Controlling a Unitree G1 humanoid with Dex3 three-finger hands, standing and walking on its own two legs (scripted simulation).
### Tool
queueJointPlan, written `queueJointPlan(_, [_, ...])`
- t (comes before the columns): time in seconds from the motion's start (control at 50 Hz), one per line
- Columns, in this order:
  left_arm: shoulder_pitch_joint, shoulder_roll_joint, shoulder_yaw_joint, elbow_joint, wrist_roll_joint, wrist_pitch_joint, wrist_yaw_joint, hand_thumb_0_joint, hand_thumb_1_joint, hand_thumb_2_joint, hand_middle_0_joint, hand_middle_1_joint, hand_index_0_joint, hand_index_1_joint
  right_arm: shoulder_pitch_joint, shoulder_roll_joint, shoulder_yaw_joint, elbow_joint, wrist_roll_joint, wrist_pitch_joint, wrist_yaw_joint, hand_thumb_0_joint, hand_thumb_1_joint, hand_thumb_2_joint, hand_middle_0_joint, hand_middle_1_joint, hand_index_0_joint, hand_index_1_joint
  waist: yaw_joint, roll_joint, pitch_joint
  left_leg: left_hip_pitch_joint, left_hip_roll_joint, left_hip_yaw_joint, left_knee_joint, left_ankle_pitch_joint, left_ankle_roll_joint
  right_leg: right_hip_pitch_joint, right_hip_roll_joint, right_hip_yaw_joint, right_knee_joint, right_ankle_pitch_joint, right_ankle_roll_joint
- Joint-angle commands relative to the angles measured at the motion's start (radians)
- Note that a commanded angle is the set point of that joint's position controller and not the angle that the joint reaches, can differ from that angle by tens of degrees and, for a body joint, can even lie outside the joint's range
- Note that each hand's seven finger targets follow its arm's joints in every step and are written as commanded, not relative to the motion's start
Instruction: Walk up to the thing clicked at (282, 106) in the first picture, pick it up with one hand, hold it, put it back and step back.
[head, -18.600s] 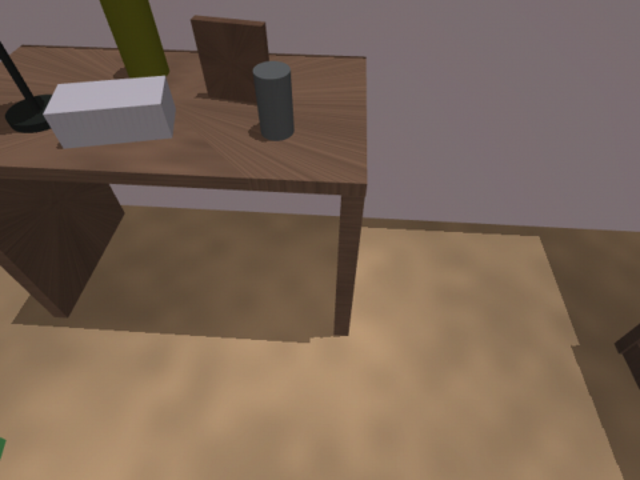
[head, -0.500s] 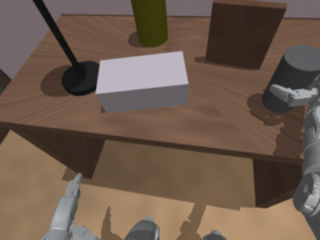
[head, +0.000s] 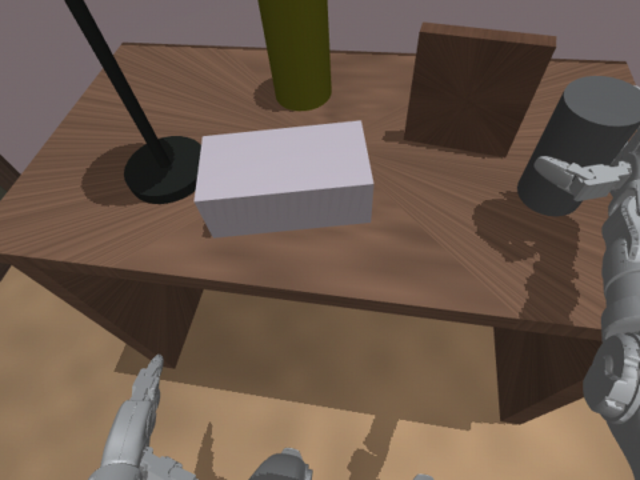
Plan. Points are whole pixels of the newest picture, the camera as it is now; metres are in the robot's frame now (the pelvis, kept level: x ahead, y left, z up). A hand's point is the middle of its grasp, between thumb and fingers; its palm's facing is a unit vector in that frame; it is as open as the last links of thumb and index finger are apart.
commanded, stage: settle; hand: right
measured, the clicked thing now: (573, 152) +0.50 -0.21 +0.12
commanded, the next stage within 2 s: lift in 0.16 s
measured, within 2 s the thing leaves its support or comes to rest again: neither
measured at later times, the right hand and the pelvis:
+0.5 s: hand (593, 128) +0.50 -0.21 +0.15, palm faces +0.21 +0.98 +0.00, open 11.0 cm; pelvis +0.01 +0.00 +0.01, yaw +0 degrees
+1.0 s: hand (631, 112) +0.43 -0.19 +0.23, palm faces +0.19 +0.98 -0.01, open 10.9 cm; pelvis +0.01 +0.01 +0.03, yaw -1 degrees
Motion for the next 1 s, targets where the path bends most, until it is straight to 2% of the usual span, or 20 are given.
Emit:
queueJointPlan(0.0, [0.01, 0.157, 0.09, -0.119, -0.005, -0.052, 0.014, 0.0, -0.551, 0.057, -0.048, -0.051, -0.045, -0.054, -0.417, -0.228, -0.007, -0.157, 0.015, -0.054, -0.001, 0.0, -0.092, -1.306, 1.231, 1.423, 1.286, 1.423, 0.001, -0.069, -0.391, 0.205, -0.032, 0.042, -0.091, 0.336, 0.033, 0.248, 0.035, -0.03, -0.094, 0.361, -0.035])
queueJointPlan(0.04, [-0.093, 0.171, 0.105, -0.216, -0.004, -0.066, 0.023, 0.0, -0.553, 0.058, -0.048, -0.048, -0.044, -0.053, -0.581, -0.302, -0.021, -0.337, 0.011, -0.083, -0.008, 0.0, -0.087, -1.312, 1.23, 1.428, 1.286, 1.429, -0.007, -0.103, -0.557, 0.287, -0.024, 0.033, -0.078, 0.39, 0.03, 0.298, 0.037, -0.037, -0.088, 0.396, -0.036])
queueJointPlan(0.1, [0.041, 0.153, 0.084, -0.096, -0.008, -0.053, 0.016, 0.0, -0.549, 0.057, -0.048, -0.051, -0.044, -0.054, -0.347, -0.188, 0.011, -0.07, 0.016, -0.028, 0.002, 0.0, -0.087, -1.32, 1.214, 1.427, 1.271, 1.427, -0.007, -0.058, -0.357, 0.225, -0.033, 0.048, -0.106, 0.334, 0.032, 0.255, 0.039, -0.033, -0.116, 0.356, -0.034])
queueJointPlan(0.14, [-0.083, 0.129, 0.064, -0.191, -0.007, -0.068, 0.02, 0.0, -0.556, 0.057, -0.048, -0.048, -0.044, -0.053, -0.619, -0.283, -0.006, -0.354, 0.016, -0.075, -0.009, 0.0, -0.109, -1.31, 1.224, 1.419, 1.279, 1.42, -0.01, -0.115, -0.512, 0.248, -0.03, 0.038, -0.095, 0.367, 0.031, 0.324, 0.03, -0.031, -0.109, 0.408, -0.029])
queueJointPlan(0.22, [0.041, 0.14, 0.078, -0.056, -0.004, -0.058, 0.014, 0.0, -0.553, 0.057, -0.048, -0.05, -0.044, -0.054, -0.391, -0.191, 0.012, -0.086, 0.018, -0.029, -0.006, 0.0, -0.134, -1.344, 1.218, 1.439, 1.274, 1.439, -0.001, -0.053, -0.336, 0.217, -0.036, 0.05, -0.119, 0.327, 0.032, 0.263, 0.034, -0.029, -0.132, 0.363, -0.03])
queueJointPlan(0.26, [-0.1, 0.126, 0.052, -0.181, -0.003, -0.073, 0.016, 0.0, -0.547, 0.055, -0.052, -0.059, -0.054, -0.056, -0.616, -0.291, -0.003, -0.362, 0.012, -0.072, -0.011, 0.0, -0.084, -1.341, 1.24, 1.447, 1.298, 1.447, -0.018, -0.125, -0.51, 0.271, -0.03, 0.04, -0.107, 0.379, 0.032, 0.337, 0.029, -0.033, -0.123, 0.429, -0.026])
queueJointPlan(0.28, [-0.031, 0.168, 0.106, -0.129, 0.001, -0.07, 0.022, 0.0, -0.543, 0.052, -0.05, -0.056, -0.052, -0.053, -0.575, -0.298, -0.016, -0.296, 0.01, -0.067, -0.01, 0.0, -0.053, -1.359, 1.256, 1.472, 1.316, 1.472, -0.015, -0.139, -0.525, 0.265, -0.033, 0.046, -0.101, 0.4, 0.034, 0.38, 0.029, -0.03, -0.114, 0.48, -0.022])
queueJointPlan(0.32, [0.032, 0.167, 0.106, -0.07, -0.005, -0.06, 0.013, 0.0, -0.541, 0.052, -0.049, -0.057, -0.052, -0.054, -0.428, -0.221, 0.007, -0.203, 0.022, -0.034, -0.001, 0.0, -0.024, -1.322, 1.225, 1.436, 1.285, 1.437, -0.026, -0.101, -0.42, 0.274, -0.032, 0.048, -0.11, 0.41, 0.036, 0.331, 0.037, -0.034, -0.128, 0.476, -0.024])
queueJointPlan(0.38, [-0.114, 0.148, 0.079, -0.184, -0.011, -0.074, 0.016, 0.0, -0.547, 0.053, -0.05, -0.055, -0.051, -0.054, -0.587, -0.268, -0.005, -0.39, 0.025, -0.05, -0.016, 0.0, -0.039, -1.294, 1.206, 1.405, 1.262, 1.405, -0.041, -0.103, -0.529, 0.325, -0.029, 0.045, -0.116, 0.405, 0.034, 0.357, 0.032, -0.035, -0.142, 0.452, -0.027])
queueJointPlan(0.46, [0.045, 0.146, 0.094, -0.026, -0.011, -0.056, 0.016, 0.0, -0.549, 0.056, -0.049, -0.057, -0.049, -0.056, -0.362, -0.16, 0.029, -0.216, 0.033, 0.0, -0.015, 0.0, -0.049, -1.288, 1.206, 1.399, 1.261, 1.399, -0.036, -0.059, -0.369, 0.291, -0.034, 0.054, -0.147, 0.38, 0.033, 0.335, 0.035, -0.037, -0.17, 0.428, -0.026])
queueJointPlan(0.5, [-0.096, 0.142, 0.085, -0.136, -0.011, -0.073, 0.019, 0.0, -0.548, 0.055, -0.048, -0.054, -0.048, -0.053, -0.547, -0.244, 0.013, -0.475, 0.031, -0.023, -0.029, 0.0, -0.045, -1.289, 1.213, 1.404, 1.268, 1.405, -0.068, -0.135, -0.534, 0.353, -0.027, 0.045, -0.138, 0.415, 0.035, 0.411, 0.033, -0.042, -0.165, 0.489, -0.021])
queueJointPlan(0.56, [-0.005, 0.137, 0.097, -0.034, -0.018, -0.064, 0.019, 0.0, -0.543, 0.054, -0.047, -0.055, -0.048, -0.054, -0.373, -0.117, 0.066, -0.366, 0.051, 0.025, -0.023, 0.0, -0.049, -1.284, 1.211, 1.399, 1.265, 1.4, -0.059, -0.09, -0.387, 0.316, -0.034, 0.061, -0.161, 0.387, 0.038, 0.415, 0.031, -0.034, -0.191, 0.497, -0.018])
queueJointPlan(0.6, [-0.068, 0.127, 0.082, -0.06, -0.023, -0.068, 0.024, 0.0, -0.546, 0.053, -0.045, -0.052, -0.046, -0.052, -0.426, -0.185, 0.035, -0.499, 0.051, 0.027, -0.034, 0.0, -0.055, -1.286, 1.22, 1.406, 1.274, 1.406, -0.085, -0.069, -0.441, 0.402, -0.02, 0.048, -0.165, 0.435, 0.03, 0.387, 0.041, -0.051, -0.199, 0.462, -0.029])
queueJointPlan(0.7, [-0.013, 0.154, 0.124, -0.008, -0.03, -0.061, 0.036, 0.0, -0.539, 0.05, -0.042, -0.052, -0.044, -0.049, -0.316, -0.139, 0.051, -0.549, 0.063, 0.109, -0.047, 0.0, -0.053, -1.288, 1.233, 1.415, 1.286, 1.416, -0.091, -0.057, -0.392, 0.405, -0.021, 0.06, -0.183, 0.449, 0.028, 0.45, 0.038, -0.05, -0.224, 0.499, -0.027])
queueJointPlan(0.72, [-0.022, 0.103, 0.071, -0.019, -0.033, -0.059, 0.03, 0.0, -0.537, 0.048, -0.041, -0.052, -0.044, -0.048, -0.315, -0.123, 0.06, -0.617, 0.071, 0.122, -0.045, 0.0, -0.065, -1.289, 1.24, 1.418, 1.292, 1.418, -0.111, -0.07, -0.366, 0.412, -0.019, 0.062, -0.191, 0.44, 0.028, 0.438, 0.041, -0.052, -0.23, 0.498, -0.027])
queueJointPlan(0.8, [-0.05, 0.146, 0.118, -0.011, -0.037, -0.06, 0.033, 0.0, -0.538, 0.048, -0.041, -0.052, -0.044, -0.049, -0.273, -0.087, 0.077, -0.704, 0.089, 0.2, -0.042, 0.0, -0.045, -1.295, 1.237, 1.425, 1.292, 1.425, -0.111, -0.023, -0.329, 0.422, -0.014, 0.061, -0.212, 0.411, 0.024, 0.443, 0.041, -0.055, -0.257, 0.441, -0.033])
queueJointPlan(0.84, [-0.06, 0.112, 0.084, -0.041, -0.041, -0.062, 0.029, 0.0, -0.541, 0.05, -0.041, -0.052, -0.043, -0.05, -0.242, -0.043, 0.107, -0.771, 0.094, 0.237, -0.036, 0.0, -0.058, -1.301, 1.243, 1.431, 1.298, 1.431, -0.116, 0.0, -0.316, 0.437, -0.012, 0.064, -0.214, 0.429, 0.02, 0.459, 0.042, -0.055, -0.26, 0.457, -0.033])
queueJointPlan(0.88, [-0.034, 0.159, 0.133, 0.007, -0.045, -0.057, 0.036, 0.0, -0.541, 0.05, -0.039, -0.051, -0.041, -0.049, -0.189, -0.061, 0.078, -0.761, 0.104, 0.287, -0.04, 0.0, -0.044, -1.29, 1.236, 1.422, 1.291, 1.422, -0.117, 0.01, -0.288, 0.433, -0.009, 0.066, -0.222, 0.435, 0.016, 0.463, 0.044, -0.055, -0.265, 0.46, -0.035])
queueJointPlan(0.94, [-0.086, 0.096, 0.073, 0.005, -0.048, -0.056, 0.027, 0.0, -0.543, 0.051, -0.039, -0.05, -0.04, -0.048, -0.186, -0.02, 0.102, -0.862, 0.112, 0.335, -0.039, 0.0, -0.057, -1.279, 1.234, 1.412, 1.287, 1.412, -0.137, -0.007, -0.242, 0.428, 0.0, 0.061, -0.245, 0.367, 0.015, 0.454, 0.051, -0.06, -0.284, 0.39, -0.036])
queueJointPlan(0.98, [-0.072, 0.133, 0.106, 0.02, -0.047, -0.057, 0.032, 0.0, -0.538, 0.049, -0.037, -0.049, -0.039, -0.046, -0.186, -0.044, 0.084, -0.905, 0.116, 0.366, -0.046, 0.0, -0.036, -1.281, 1.239, 1.42, 1.294, 1.42, -0.135, 0.011, -0.253, 0.437, -0.002, 0.063, -0.251, 0.351, 0.015, 0.474, 0.05, -0.058, -0.292, 0.373, -0.038])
